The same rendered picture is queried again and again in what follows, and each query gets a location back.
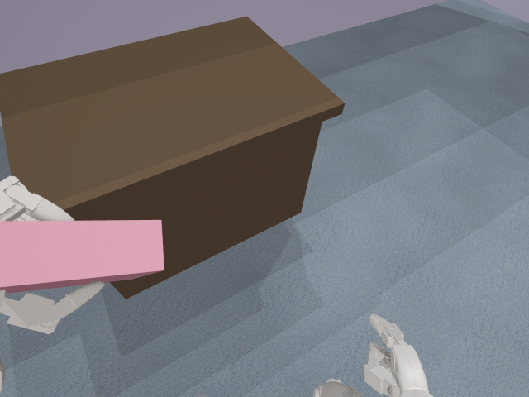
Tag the robot left hand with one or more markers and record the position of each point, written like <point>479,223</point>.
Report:
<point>33,311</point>

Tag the table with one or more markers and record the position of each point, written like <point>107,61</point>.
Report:
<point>211,130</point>

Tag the sponge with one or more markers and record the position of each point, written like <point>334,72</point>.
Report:
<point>53,254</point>

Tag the robot right hand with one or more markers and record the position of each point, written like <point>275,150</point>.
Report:
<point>399,370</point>

